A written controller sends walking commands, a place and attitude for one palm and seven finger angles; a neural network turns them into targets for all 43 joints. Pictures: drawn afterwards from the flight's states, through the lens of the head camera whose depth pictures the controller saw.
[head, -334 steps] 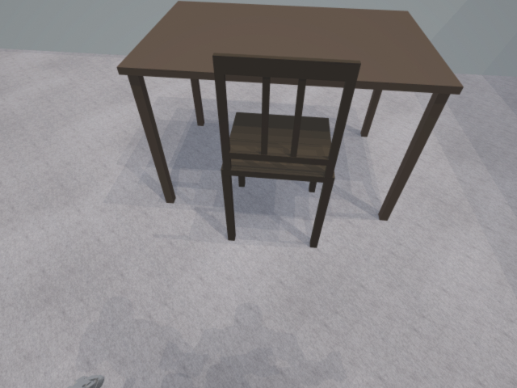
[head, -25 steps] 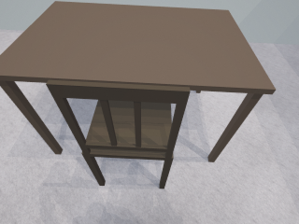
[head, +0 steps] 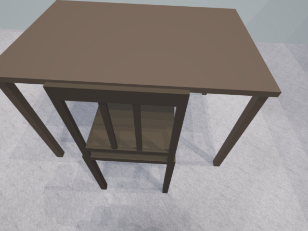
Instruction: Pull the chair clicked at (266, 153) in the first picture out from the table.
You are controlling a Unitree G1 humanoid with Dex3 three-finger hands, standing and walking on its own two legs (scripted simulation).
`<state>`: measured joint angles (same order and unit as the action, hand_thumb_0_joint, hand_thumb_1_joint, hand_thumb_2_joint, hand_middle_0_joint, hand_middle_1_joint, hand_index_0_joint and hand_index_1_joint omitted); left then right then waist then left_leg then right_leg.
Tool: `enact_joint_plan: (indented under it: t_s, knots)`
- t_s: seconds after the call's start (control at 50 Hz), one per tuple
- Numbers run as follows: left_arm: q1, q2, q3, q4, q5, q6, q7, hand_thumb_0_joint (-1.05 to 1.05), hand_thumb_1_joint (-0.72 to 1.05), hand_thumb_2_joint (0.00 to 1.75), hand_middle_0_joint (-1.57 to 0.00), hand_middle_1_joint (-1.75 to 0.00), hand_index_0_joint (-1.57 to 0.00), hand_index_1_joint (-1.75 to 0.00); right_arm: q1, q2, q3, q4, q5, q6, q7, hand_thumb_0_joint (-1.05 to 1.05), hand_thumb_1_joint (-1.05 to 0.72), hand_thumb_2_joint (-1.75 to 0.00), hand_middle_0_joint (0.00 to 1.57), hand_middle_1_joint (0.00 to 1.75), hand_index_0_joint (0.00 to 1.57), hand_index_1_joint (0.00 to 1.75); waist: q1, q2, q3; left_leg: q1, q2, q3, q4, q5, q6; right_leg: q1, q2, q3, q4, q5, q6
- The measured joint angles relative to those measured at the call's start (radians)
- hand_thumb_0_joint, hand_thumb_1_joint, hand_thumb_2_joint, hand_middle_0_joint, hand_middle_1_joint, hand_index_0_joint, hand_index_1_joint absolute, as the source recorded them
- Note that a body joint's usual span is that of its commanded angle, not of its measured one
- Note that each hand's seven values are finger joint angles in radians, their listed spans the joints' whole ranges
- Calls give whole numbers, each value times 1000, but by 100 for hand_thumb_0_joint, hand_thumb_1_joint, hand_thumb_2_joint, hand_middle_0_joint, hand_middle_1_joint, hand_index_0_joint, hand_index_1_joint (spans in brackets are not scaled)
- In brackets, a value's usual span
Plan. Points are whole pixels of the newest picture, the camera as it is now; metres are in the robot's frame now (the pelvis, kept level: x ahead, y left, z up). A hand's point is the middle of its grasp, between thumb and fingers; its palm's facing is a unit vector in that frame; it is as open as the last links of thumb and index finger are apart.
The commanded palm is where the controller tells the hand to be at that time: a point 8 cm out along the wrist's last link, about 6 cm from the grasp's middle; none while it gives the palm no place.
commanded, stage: come to a stop and stand still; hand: left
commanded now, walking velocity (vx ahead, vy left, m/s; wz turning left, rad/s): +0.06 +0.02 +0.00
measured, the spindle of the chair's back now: (109, 128) +0.45 +0.20 -0.08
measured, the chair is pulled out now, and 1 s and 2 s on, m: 0.00 0.00 0.00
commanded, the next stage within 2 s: look again from close up in 0.30 s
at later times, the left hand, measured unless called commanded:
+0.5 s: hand out of the picture -0.04 +0.17 -0.17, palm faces +0.01 -0.98 -0.19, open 7.4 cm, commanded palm none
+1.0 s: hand out of the picture -0.03 +0.17 -0.17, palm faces +0.01 -0.98 -0.19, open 7.4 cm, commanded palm none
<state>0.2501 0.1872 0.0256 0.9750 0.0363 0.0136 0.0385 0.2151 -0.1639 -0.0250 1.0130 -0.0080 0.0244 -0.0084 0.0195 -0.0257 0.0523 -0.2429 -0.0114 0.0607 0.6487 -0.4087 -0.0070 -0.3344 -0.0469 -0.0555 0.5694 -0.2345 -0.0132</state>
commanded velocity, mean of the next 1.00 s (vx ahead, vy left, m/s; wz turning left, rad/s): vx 0.00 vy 0.00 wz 0.00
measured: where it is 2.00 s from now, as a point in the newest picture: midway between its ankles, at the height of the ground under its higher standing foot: outside the picture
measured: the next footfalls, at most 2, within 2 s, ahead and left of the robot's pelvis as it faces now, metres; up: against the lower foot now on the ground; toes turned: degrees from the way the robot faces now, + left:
left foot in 0.02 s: +0.01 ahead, +0.11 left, +0.00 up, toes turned +3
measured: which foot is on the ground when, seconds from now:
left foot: up 0.00-0.00, down 0.02-1.00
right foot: down 0.00-1.00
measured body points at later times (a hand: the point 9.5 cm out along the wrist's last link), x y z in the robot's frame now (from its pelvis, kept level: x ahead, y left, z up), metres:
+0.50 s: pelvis -0.03 +0.01 +0.00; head -0.03 +0.00 +0.45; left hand -0.04 +0.22 -0.15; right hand -0.04 -0.21 -0.16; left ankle -0.03 +0.10 -0.73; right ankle -0.01 -0.11 -0.73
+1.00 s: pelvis -0.03 +0.01 +0.01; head -0.01 +0.01 +0.46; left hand -0.03 +0.22 -0.15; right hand -0.03 -0.21 -0.15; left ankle -0.03 +0.10 -0.73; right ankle -0.01 -0.11 -0.73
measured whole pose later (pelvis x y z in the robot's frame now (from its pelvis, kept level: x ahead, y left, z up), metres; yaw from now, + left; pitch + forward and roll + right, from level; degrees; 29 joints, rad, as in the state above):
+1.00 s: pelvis -0.03 +0.01 +0.01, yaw +0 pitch -1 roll +0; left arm 0.31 0.14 -0.01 1.07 0.02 -0.01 0.04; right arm 0.30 -0.15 0.02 1.09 -0.01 -0.02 -0.01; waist 0.00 0.00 0.03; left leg -0.19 -0.02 0.07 0.46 -0.26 0.03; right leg -0.23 -0.03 -0.04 0.48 -0.24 0.00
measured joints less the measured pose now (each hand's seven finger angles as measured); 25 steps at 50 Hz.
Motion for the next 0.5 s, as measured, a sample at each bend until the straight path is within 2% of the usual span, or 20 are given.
enact_joint_plan:
  t_s: [0.04,0.08,0.16,0.24,0.3,0.38,0.44,0.5]
  knots:
    - [-3,6,2,3,-8,4,1,1,91,90,-20,-30,-20,-30,17,8,5,8,-1,-15,-4,1,-92,-90,20,30,20,30,-2,-17,2,59,-5,11,-134,86,11,-5,-5,3,19,-6,10]
    - [-4,9,5,13,-14,14,2,1,91,90,-20,-30,-20,-30,38,21,14,16,-7,-19,-6,1,-92,-90,19,30,20,30,4,-41,3,82,-19,27,-153,97,34,5,-13,22,26,-31,5]
    - [0,-6,-1,36,-12,27,3,1,91,90,-20,-30,-20,-30,82,33,30,39,-13,-20,-18,1,-92,-90,20,30,20,30,-2,-27,-15,103,-24,28,-180,104,52,35,-8,28,93,-134,0]
    - [9,-20,-2,56,-15,9,6,1,91,90,-20,-30,-20,-30,97,41,39,67,-12,-17,-23,1,-93,-90,20,30,20,30,3,-11,-16,91,-28,28,-164,103,49,116,-4,32,-14,-75,16]
    - [25,-38,-14,78,-18,-5,8,1,92,90,-20,-30,-20,-30,95,36,37,75,-5,-22,-23,2,-93,-90,20,30,20,30,-12,28,-6,100,-9,17,-181,118,40,141,15,19,-62,-45,18]
    - [48,-45,-23,100,-21,-9,5,1,91,90,-20,-30,-20,-30,93,39,38,83,-2,-27,-19,2,-93,-90,20,30,20,30,-21,30,-2,112,-5,18,-215,147,36,150,21,19,-92,-16,9]
    - [62,-53,-36,103,-19,-27,12,1,91,90,-20,-30,-20,-30,93,26,38,60,-5,-19,-4,2,-93,-90,20,30,20,30,-28,45,0,60,14,7,-151,131,32,128,37,6,-86,-5,6]
    - [75,-54,-40,102,-18,-29,3,1,91,90,-20,-30,-20,-30,98,11,33,39,-13,-23,2,2,-92,-90,20,30,20,30,-36,48,-8,28,13,0,-110,118,37,102,34,0,-53,-16,3]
